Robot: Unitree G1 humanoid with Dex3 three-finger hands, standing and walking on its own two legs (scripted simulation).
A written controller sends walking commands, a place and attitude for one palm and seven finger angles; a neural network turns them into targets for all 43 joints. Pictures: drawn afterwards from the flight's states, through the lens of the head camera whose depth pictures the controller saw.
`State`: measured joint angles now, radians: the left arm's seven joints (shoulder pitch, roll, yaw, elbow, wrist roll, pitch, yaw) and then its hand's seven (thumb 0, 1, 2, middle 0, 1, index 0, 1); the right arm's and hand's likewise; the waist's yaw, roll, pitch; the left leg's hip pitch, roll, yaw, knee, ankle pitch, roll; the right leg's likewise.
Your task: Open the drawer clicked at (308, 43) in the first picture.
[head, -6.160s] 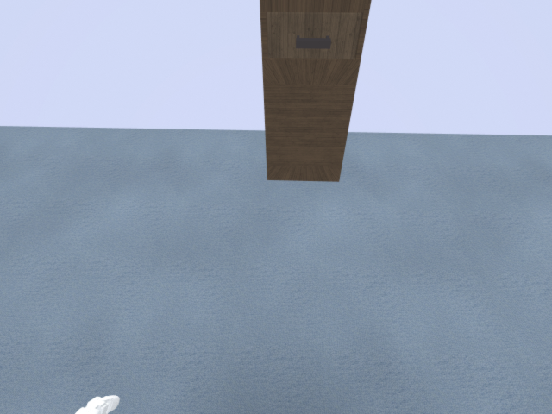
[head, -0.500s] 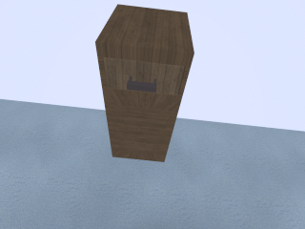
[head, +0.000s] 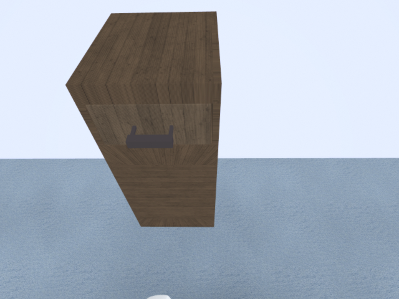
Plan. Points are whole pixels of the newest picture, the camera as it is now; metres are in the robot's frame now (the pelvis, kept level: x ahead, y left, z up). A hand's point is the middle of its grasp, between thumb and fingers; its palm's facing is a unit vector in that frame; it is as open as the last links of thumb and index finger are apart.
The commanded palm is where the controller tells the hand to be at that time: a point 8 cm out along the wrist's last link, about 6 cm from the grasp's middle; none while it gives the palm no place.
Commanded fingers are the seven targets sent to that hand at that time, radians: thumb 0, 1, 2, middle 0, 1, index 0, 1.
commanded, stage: come to a stop and stand still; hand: left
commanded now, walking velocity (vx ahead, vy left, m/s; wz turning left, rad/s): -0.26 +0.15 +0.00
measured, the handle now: (151, 135) +0.54 +0.16 -0.02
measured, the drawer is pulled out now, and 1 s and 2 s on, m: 0.00 0.00 0.00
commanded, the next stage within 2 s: none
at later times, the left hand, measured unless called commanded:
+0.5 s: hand out of the picture +0.01 +0.25 -0.18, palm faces +0.04 -0.98 -0.20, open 7.4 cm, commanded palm none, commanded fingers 0.00 0.90 0.90 -0.20 -0.30 -0.20 -0.30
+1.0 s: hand out of the picture -0.01 +0.14 -0.16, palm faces -0.01 -0.97 -0.24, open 7.3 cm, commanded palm none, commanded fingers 0.00 0.90 0.90 -0.20 -0.30 -0.20 -0.30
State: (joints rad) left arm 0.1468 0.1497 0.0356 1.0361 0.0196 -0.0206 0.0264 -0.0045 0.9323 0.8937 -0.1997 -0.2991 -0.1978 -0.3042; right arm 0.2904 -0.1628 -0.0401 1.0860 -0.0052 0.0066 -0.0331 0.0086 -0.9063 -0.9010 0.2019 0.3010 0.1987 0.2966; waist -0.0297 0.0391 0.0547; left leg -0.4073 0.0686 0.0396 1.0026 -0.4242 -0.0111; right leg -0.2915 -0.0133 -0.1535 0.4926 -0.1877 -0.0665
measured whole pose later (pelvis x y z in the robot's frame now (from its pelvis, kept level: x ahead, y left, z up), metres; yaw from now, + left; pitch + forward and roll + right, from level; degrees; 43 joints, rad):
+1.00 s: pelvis -0.04 -0.04 +0.00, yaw -1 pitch +0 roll +0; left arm 0.27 0.14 0.01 1.11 0.01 0.01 0.03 0.01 0.94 0.89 -0.20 -0.30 -0.20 -0.30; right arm 0.36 -0.17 -0.02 1.15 -0.02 0.02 -0.03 0.01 -0.91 -0.90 0.20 0.30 0.20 0.30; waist -0.04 0.07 -0.02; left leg -0.22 0.09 0.00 0.47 -0.21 -0.02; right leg -0.15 0.04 -0.07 0.45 -0.30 -0.06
